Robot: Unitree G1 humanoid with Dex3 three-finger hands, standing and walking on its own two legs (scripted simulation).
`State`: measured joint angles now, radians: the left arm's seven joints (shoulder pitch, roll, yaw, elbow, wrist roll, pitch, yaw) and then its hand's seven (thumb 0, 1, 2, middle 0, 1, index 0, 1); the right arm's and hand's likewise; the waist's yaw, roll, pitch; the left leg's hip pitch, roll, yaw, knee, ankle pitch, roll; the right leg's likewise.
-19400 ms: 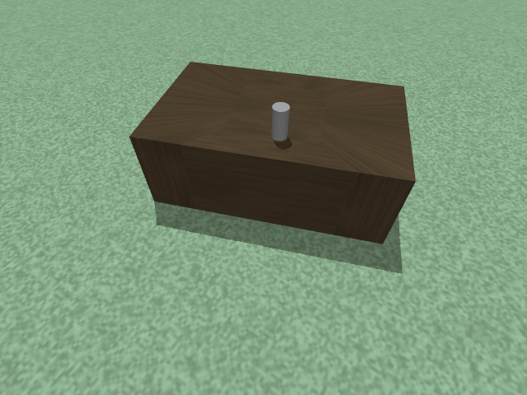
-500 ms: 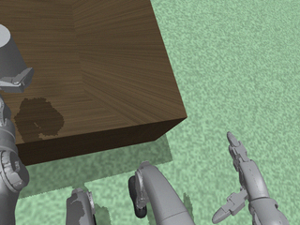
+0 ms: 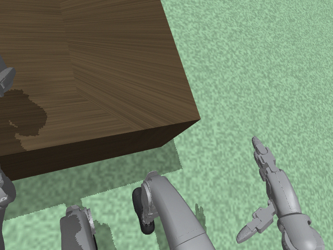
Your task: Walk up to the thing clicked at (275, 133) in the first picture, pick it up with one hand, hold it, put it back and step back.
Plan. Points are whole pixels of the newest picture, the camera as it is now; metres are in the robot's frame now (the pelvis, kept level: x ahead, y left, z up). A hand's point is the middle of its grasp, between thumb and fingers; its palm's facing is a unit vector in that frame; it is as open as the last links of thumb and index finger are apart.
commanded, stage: lower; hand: left
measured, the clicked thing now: out of the picture +0.57 +0.21 -0.02
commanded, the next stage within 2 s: loosen in 0.42 s
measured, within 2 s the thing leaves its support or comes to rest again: rests again in 0.88 s
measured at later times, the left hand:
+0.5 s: hand out of the picture +0.57 +0.20 -0.08, palm faces +0.20 -0.98 -0.04, open 9.7 cm
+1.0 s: hand out of the picture +0.58 +0.21 -0.06, palm faces +0.21 -0.98 -0.02, open 11.9 cm
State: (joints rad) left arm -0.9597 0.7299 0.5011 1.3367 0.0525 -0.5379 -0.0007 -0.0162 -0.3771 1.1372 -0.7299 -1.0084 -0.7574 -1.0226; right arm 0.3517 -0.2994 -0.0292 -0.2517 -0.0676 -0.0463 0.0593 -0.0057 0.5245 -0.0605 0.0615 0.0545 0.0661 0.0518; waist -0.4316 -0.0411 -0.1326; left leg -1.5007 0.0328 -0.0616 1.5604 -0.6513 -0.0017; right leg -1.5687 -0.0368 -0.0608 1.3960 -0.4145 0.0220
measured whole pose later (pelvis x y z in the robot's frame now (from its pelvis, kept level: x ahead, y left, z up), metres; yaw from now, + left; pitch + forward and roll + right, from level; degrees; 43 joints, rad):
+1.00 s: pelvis -0.01 +0.00 -0.04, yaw +0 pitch +36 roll -5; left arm -1.06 0.82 0.50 1.32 0.07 -0.51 -0.02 -0.01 -0.47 0.55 -0.73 -0.74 -0.76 -0.73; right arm 0.38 -0.33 -0.05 -0.37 -0.05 -0.04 0.07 -0.01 0.52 -0.05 0.07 0.06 0.07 0.05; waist -0.48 -0.04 -0.13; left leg -1.65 0.03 -0.08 1.69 -0.67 0.00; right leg -1.71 -0.04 -0.07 1.51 -0.42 0.02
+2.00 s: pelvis +0.01 +0.01 +0.05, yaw +0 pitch +28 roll -4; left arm -1.06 0.96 0.53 1.38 0.16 -0.15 -0.01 -0.01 -0.57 0.07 -0.07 -0.07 -0.07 -0.08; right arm 0.43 -0.36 0.00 -0.37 -0.01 0.09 0.05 -0.01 0.42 -0.14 0.09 0.09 0.09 0.09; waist -0.37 -0.05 -0.10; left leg -1.27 0.04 -0.04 1.37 -0.60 0.01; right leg -1.33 -0.02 -0.04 1.21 -0.36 0.03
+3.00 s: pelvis +0.06 -0.01 +0.13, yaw +3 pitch +9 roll +0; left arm 0.44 0.20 -0.02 0.13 -0.03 0.08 0.10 -0.01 -0.52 0.08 -0.07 -0.07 -0.07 -0.07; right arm 0.44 -0.21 0.00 0.08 0.05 0.11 -0.08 0.02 -0.89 -0.90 0.20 0.30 0.21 0.30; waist 0.01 -0.01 -0.12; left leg -0.55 0.01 -0.01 0.92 -0.52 -0.01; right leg -0.67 -0.05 -0.03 0.91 -0.39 0.02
